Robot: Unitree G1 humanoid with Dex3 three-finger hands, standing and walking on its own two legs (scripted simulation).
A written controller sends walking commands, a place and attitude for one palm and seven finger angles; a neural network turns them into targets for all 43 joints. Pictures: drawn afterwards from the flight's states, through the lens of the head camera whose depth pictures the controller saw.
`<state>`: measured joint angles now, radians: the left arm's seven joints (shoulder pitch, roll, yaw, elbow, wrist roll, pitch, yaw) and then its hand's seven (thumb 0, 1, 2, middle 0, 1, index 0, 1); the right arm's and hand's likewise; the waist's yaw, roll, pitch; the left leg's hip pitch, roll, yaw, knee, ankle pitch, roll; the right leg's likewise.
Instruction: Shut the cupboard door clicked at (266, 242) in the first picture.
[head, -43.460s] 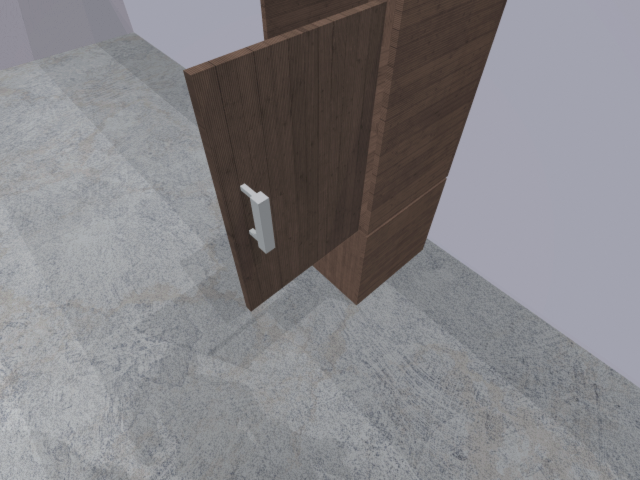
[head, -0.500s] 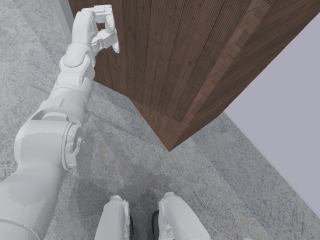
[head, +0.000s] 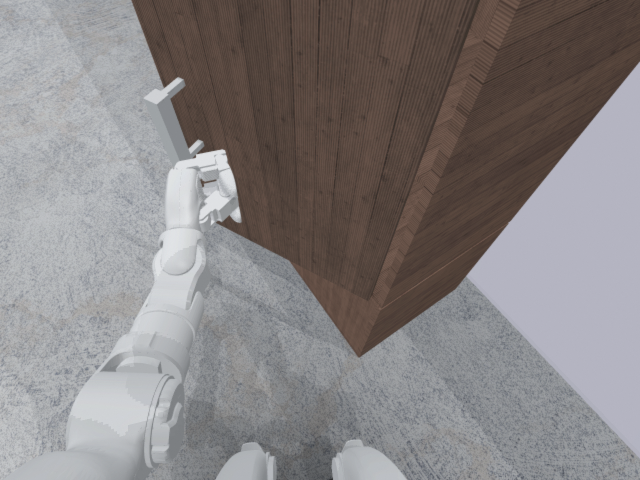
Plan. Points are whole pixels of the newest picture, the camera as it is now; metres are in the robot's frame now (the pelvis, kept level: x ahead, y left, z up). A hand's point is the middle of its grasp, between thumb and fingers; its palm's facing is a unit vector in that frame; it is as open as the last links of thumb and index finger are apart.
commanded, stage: pull the fist back off the door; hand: left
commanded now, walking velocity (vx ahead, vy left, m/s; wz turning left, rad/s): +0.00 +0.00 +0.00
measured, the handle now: (180, 125) +0.60 +0.18 +0.05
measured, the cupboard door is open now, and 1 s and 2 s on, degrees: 27 27 27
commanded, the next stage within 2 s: draw the hand back to the body in 0.26 s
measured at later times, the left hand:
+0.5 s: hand (221, 226) +0.41 +0.10 +0.07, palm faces +0.04 -1.00 +0.00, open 3.1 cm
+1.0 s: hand (95, 299) +0.29 +0.18 +0.15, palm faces +0.00 -0.99 -0.14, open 3.1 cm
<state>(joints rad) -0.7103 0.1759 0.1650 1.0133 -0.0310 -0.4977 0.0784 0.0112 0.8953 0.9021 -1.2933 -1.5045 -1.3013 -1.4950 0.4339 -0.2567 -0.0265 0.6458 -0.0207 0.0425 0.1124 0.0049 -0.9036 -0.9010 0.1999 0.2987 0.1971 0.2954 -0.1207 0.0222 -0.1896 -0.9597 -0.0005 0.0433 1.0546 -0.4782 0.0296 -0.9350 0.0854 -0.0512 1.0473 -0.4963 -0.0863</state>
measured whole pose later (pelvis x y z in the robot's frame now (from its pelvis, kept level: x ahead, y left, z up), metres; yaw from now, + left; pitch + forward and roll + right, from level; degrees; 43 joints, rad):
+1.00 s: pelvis +0.00 +0.04 +0.05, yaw +1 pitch +4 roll -1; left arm 0.08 0.25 -0.03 0.03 -0.12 -0.15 0.00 0.02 0.89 0.90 -1.19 -1.39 -1.20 -1.38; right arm 0.20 -0.24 0.02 0.51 0.07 0.04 -0.04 0.01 -0.91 -0.90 0.20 0.30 0.19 0.30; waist 0.00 0.03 -0.10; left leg -0.44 -0.04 0.04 0.72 -0.37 0.08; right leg -0.40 0.05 -0.03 0.69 -0.38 -0.04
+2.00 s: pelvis +0.01 +0.02 +0.08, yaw +2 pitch -4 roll -1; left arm 0.48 0.38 0.33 -0.40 -0.10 -0.04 0.10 0.02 0.89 0.90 -0.21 -0.31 -0.22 -0.30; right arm 0.20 -0.23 0.03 0.62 0.04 -0.08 -0.06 0.01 -0.90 -0.90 0.20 0.30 0.20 0.30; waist 0.06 0.06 -0.02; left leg -0.13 -0.04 0.02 0.43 -0.24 0.06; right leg -0.07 0.06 -0.03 0.38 -0.24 -0.05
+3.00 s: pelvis -0.09 +0.06 +0.06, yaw +1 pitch +2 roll -3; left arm 0.50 0.42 0.45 -0.54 -0.05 -0.22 0.12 0.01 0.89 0.90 -0.20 -0.31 -0.21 -0.30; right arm 0.19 -0.20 0.01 0.56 0.00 -0.03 -0.06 0.01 -0.90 -0.90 0.20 0.30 0.20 0.30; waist 0.01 -0.01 0.02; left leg -0.47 -0.05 0.05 0.55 -0.14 0.11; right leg -0.33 0.06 0.05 0.59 -0.30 0.01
